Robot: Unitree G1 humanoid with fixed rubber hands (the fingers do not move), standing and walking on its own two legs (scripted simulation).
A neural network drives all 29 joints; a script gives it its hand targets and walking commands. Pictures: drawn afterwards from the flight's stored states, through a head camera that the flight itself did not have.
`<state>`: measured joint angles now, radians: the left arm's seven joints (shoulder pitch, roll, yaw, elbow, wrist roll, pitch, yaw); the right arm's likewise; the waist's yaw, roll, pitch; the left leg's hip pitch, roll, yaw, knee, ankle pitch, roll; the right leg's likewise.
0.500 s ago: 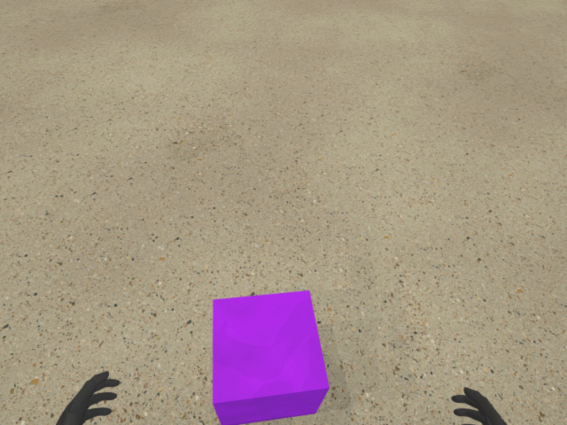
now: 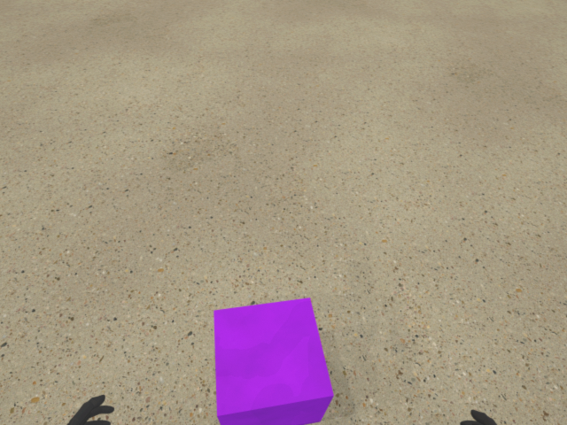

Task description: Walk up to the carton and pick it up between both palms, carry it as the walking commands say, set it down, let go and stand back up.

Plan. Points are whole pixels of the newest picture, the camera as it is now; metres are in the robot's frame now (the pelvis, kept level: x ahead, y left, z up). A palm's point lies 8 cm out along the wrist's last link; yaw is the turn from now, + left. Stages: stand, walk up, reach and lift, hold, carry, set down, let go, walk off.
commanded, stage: stand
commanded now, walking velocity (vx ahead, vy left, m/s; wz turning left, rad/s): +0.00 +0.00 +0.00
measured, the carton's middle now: (268, 367) +0.42 +0.03 -0.63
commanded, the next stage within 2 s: none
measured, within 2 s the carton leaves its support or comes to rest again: neither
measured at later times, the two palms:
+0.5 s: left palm out of the picture +0.08 +0.30 -0.10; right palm out of the picture +0.07 -0.31 -0.09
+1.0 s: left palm out of the picture +0.06 +0.30 -0.10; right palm out of the picture +0.06 -0.32 -0.09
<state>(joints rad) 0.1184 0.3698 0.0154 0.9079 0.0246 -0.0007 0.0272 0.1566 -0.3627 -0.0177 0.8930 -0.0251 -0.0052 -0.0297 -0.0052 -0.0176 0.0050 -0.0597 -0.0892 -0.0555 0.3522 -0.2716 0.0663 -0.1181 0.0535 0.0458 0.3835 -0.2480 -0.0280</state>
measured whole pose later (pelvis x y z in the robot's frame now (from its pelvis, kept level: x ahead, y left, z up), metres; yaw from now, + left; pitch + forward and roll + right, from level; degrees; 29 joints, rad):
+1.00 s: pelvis -0.03 -0.01 +0.00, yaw +0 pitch -2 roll +0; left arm 0.11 0.39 -0.01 1.05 0.01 -0.02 0.02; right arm 0.13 -0.39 0.00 1.03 -0.01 -0.02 -0.02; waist 0.00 -0.01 0.02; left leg -0.05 -0.08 -0.06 0.30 -0.20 0.06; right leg -0.10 0.06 0.04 0.31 -0.17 -0.04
